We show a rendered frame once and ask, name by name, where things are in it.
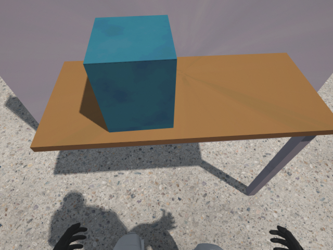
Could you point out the left robot thigh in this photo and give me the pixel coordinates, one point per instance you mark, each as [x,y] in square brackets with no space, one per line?
[130,242]

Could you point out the robot right hand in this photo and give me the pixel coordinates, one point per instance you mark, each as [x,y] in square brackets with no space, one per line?
[290,241]

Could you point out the robot left hand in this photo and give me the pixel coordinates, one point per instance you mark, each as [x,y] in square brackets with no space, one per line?
[67,238]

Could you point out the carton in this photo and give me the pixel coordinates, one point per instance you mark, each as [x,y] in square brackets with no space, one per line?
[131,65]

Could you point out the table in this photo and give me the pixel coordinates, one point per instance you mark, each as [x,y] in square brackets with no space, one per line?
[217,98]

